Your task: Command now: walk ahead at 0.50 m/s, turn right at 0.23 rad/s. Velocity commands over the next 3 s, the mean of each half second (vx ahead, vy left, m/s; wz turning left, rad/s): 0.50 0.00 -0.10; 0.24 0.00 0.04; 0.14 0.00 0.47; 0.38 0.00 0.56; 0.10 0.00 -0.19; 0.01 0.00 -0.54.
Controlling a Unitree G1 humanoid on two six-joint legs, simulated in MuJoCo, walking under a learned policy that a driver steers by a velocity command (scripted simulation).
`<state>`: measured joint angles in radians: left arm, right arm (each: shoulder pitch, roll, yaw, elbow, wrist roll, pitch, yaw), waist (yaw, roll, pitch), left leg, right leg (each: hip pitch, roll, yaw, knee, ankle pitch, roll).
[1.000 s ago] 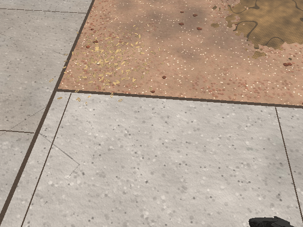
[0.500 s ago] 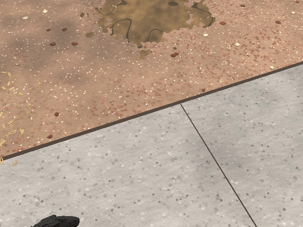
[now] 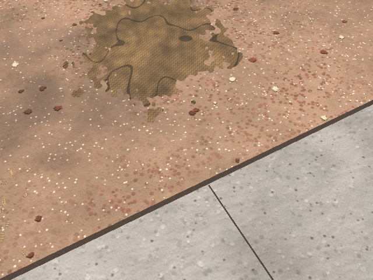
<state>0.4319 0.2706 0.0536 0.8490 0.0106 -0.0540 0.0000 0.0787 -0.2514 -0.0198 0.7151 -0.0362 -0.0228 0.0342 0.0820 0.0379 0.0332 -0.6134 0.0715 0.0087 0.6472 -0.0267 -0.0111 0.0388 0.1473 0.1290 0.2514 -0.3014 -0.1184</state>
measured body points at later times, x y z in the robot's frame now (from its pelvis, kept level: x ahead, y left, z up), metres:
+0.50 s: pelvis +0.27 +0.03 +0.01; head +0.30 +0.03 +0.45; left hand +0.46 +0.25 -0.10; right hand +0.22 -0.22 -0.13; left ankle +0.18 +0.11 -0.74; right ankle +0.42 -0.11 -0.70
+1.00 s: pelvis +0.43 -0.02 +0.00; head +0.45 -0.02 +0.45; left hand +0.48 +0.23 -0.14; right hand +0.51 -0.26 -0.14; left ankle +0.46 +0.11 -0.71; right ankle +0.46 -0.08 -0.74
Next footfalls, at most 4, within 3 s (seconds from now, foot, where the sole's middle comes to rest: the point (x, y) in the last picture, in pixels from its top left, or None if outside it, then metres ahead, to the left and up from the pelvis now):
0.08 left None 0.22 0.11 -0.77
0.62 right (237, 273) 0.50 -0.09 -0.77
1.12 left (186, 276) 0.47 0.09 -0.77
1.58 right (240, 250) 0.58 -0.10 -0.77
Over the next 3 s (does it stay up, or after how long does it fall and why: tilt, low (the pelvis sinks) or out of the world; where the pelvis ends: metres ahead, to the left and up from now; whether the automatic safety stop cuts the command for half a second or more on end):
stays up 0.71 0.11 0.00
